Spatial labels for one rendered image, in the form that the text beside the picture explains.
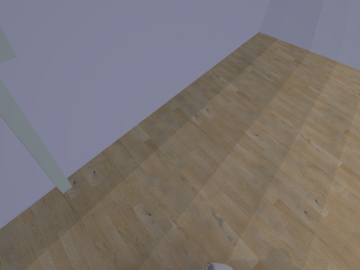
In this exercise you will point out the panel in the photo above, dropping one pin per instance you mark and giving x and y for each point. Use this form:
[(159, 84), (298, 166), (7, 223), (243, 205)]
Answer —
[(18, 123)]

